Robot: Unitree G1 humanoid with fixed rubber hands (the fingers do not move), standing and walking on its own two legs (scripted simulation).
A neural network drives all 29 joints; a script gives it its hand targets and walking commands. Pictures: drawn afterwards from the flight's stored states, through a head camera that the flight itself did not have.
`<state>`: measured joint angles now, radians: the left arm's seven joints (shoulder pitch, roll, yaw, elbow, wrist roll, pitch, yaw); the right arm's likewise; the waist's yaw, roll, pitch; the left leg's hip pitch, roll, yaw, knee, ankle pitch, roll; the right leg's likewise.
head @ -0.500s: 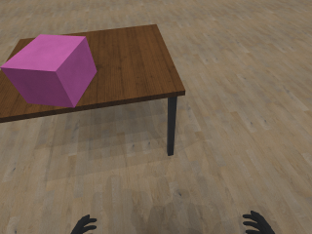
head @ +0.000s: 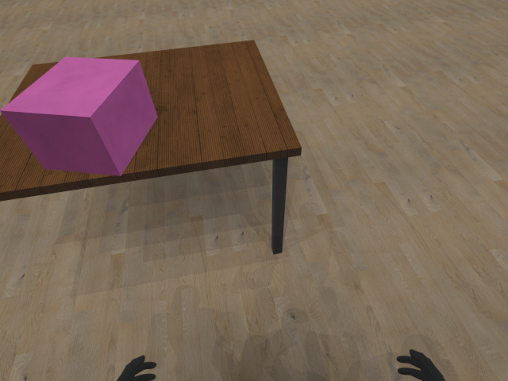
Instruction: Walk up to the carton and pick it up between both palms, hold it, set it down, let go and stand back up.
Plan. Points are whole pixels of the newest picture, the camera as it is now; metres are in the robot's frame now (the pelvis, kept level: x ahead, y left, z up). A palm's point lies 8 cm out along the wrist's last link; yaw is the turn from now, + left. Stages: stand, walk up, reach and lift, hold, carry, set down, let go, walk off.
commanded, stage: stand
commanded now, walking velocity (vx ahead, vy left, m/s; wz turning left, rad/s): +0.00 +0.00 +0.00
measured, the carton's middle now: (92, 114) +0.80 +0.50 -0.02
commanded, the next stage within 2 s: none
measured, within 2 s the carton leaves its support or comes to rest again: neither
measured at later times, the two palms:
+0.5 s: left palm out of the picture +0.11 +0.25 -0.10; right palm out of the picture +0.11 -0.25 -0.09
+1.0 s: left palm out of the picture +0.10 +0.25 -0.10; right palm out of the picture +0.10 -0.25 -0.10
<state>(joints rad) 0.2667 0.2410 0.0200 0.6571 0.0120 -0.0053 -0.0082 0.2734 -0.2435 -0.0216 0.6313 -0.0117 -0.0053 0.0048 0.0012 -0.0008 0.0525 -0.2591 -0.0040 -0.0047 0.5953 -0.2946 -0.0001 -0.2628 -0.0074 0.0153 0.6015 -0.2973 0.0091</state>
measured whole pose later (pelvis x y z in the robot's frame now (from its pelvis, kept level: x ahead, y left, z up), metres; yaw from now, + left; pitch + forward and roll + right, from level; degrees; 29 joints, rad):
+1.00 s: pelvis +0.00 +0.00 +0.00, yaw +0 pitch -2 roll +0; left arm 0.28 0.25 0.01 0.69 0.01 0.00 0.00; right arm 0.29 -0.25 -0.01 0.66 -0.01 0.00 0.00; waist 0.00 0.00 0.05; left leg -0.25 0.00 0.00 0.57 -0.29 0.00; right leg -0.25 0.00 0.03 0.58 -0.29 0.01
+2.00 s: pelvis +0.01 +0.00 +0.00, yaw -1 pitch -2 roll +0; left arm 0.28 0.25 0.01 0.72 0.01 0.00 0.00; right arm 0.30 -0.26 -0.01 0.70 -0.01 0.00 0.00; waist 0.00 0.00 0.05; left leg -0.23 0.00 0.00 0.55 -0.28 0.00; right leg -0.24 0.00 0.04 0.56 -0.28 0.01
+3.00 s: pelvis +0.01 +0.00 +0.01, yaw -1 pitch -2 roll +0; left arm 0.29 0.25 0.01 0.76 0.01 0.00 0.01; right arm 0.30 -0.26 -0.01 0.73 0.00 0.00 -0.01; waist 0.00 0.00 0.05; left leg -0.21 0.00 0.00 0.53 -0.28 0.00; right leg -0.23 0.00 0.05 0.54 -0.27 0.02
